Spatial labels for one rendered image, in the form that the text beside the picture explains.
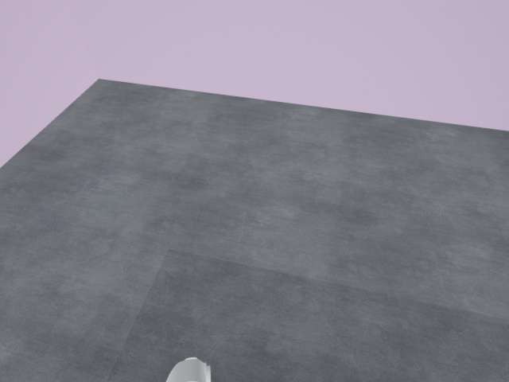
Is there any robot left thigh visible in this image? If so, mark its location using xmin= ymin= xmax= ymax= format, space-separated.
xmin=166 ymin=359 xmax=211 ymax=382

